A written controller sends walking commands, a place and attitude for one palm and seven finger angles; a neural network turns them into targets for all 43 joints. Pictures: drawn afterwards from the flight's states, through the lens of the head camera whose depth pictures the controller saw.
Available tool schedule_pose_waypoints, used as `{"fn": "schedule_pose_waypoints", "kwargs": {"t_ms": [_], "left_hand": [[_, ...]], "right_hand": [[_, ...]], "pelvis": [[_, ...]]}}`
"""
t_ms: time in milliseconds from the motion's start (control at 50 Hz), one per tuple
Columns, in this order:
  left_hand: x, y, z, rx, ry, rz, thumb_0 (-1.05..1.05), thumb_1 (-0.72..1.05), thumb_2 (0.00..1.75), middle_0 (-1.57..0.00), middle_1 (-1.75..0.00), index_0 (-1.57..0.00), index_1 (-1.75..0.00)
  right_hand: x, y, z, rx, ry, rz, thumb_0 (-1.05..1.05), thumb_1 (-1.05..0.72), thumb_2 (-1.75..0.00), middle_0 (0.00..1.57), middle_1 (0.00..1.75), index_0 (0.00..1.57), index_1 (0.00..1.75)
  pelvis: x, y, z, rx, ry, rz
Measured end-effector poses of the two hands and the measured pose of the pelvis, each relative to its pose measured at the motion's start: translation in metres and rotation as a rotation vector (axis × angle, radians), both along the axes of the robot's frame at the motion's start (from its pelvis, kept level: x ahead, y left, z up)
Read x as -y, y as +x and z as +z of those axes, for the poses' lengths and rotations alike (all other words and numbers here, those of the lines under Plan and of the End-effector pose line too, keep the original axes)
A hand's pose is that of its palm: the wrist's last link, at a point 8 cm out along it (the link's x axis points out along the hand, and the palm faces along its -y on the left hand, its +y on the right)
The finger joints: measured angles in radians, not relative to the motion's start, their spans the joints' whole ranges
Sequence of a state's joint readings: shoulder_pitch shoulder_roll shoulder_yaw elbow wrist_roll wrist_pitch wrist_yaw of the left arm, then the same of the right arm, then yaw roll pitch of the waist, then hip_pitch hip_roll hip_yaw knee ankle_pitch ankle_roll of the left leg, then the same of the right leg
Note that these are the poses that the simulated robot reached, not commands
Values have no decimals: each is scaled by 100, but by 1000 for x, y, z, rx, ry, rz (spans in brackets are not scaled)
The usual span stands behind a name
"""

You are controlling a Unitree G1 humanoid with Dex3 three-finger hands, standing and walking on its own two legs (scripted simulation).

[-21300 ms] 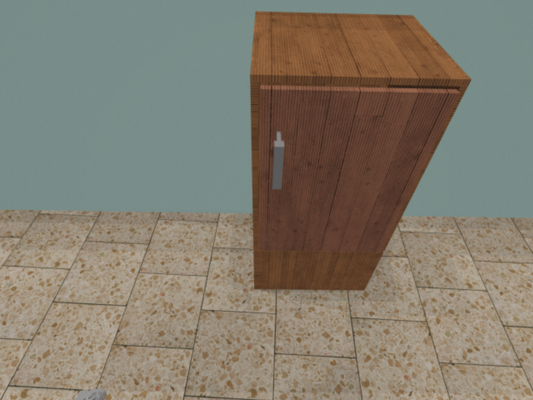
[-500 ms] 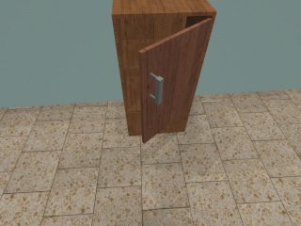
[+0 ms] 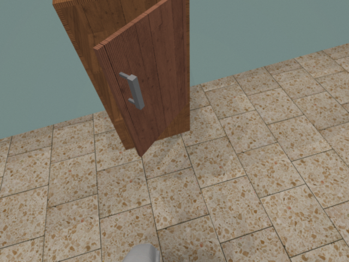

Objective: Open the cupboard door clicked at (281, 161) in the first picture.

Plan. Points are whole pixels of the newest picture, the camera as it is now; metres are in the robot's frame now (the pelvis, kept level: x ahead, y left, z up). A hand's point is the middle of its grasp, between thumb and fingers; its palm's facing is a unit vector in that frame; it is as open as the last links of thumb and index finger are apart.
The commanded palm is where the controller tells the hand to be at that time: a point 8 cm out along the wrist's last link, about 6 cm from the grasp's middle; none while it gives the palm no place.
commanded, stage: walk to a spot facing it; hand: left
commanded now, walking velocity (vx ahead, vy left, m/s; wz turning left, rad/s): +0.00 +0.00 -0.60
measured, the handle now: (131, 90) +0.60 +0.20 -0.02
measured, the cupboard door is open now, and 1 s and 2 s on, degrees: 37 37 37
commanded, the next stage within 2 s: none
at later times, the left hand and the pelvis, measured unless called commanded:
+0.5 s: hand (97, 258) +0.13 +0.24 -0.17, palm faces -0.20 -0.95 -0.22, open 7.3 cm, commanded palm none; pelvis +0.03 +0.04 +0.00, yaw -17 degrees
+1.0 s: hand (155, 223) +0.22 +0.09 -0.14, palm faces -0.57 -0.78 -0.26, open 7.3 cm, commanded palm none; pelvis +0.02 -0.01 +0.01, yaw -36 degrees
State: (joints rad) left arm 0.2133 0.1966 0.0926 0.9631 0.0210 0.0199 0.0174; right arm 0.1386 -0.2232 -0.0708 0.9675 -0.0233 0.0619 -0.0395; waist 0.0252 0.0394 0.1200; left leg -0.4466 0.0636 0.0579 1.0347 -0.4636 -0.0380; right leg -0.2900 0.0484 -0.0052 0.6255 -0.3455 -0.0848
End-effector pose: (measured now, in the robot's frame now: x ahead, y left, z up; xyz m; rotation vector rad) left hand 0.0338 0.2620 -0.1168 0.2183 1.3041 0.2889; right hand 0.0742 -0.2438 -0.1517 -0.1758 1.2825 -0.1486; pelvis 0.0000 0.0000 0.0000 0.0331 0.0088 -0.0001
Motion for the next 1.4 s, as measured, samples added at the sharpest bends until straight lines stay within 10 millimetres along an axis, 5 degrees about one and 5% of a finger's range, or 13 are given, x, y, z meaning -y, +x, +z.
{"fn": "schedule_pose_waypoints", "kwargs": {"t_ms": [200, 360, 440, 580, 680, 780, 860, 1020, 1200, 1300, 1400], "left_hand": [[16, 30, 2, -7, -46, -107, 1, 91, 90, -20, -30, -21, -30], [0, 53, -12, -24, -87, -178, 1, 91, 90, -20, -30, -21, -30], [-17, 77, -26, -22, -101, -229, 1, 91, 90, -20, -30, -21, -30], [-16, 135, -13, 19, -97, -377, 1, 91, 90, -20, -30, -20, -30], [14, 176, -5, 44, -87, -511, 1, 91, 90, -19, -30, -20, -30], [66, 212, -2, 116, -64, -652, 1, 91, 90, -19, -30, -20, -30], [99, 220, 4, 156, -52, -715, 1, 91, 90, -20, -30, -20, -30], [133, 208, 6, 119, -106, -768, 1, 91, 90, -20, -30, -21, -30], [126, 214, -18, 12, -156, -774, 1, 91, 90, -20, -30, -21, -30], [145, 243, -18, -50, -151, -858, 1, 91, 90, -20, -30, -20, -30], [201, 284, -12, -28, -162, -954, 1, 91, 90, -20, -30, -20, -30]], "right_hand": [[7, 45, 31, 172, -22, -73, 1, -91, -90, 20, 30, 19, 30], [-8, 54, 47, 238, -60, -127, 1, -91, -90, 20, 30, 19, 30], [-17, 37, 45, 245, -103, -160, 1, -91, -90, 20, 30, 20, 30], [-28, -42, 47, 92, -110, -267, 1, -91, -90, 20, 30, 20, 30], [-30, -106, 37, -1, -84, -402, 1, -91, -90, 20, 30, 20, 30], [-24, -169, 11, -82, -37, -531, 1, -91, -90, 20, 30, 20, 30], [-17, -195, 3, -132, -24, -613, 1, -91, -90, 20, 30, 20, 30], [-5, -176, 21, -10, -29, -681, 1, -91, -90, 20, 30, 19, 30], [3, -126, 36, 137, -100, -710, 1, -91, -90, 20, 30, 20, 30], [-15, -136, 42, 90, -100, -788, 1, -91, -90, 20, 30, 20, 30], [-45, -164, 40, -47, -27, -898, 1, -91, -90, 20, 30, 20, 30]], "pelvis": [[-1, 12, 11, -14, -4, -122], [-22, 22, 9, -20, -21, -207], [-37, 29, -1, -30, -48, -251], [-41, 31, 10, -18, -55, -364], [-33, 29, 10, -15, -55, -443], [-11, 23, -5, -12, -25, -515], [-3, 16, -5, 2, -28, -558], [9, 18, 8, 5, -14, -642], [14, 55, 2, -33, -32, -742], [29, 75, 9, -29, -33, -822], [56, 92, 13, -31, -34, -902]]}}
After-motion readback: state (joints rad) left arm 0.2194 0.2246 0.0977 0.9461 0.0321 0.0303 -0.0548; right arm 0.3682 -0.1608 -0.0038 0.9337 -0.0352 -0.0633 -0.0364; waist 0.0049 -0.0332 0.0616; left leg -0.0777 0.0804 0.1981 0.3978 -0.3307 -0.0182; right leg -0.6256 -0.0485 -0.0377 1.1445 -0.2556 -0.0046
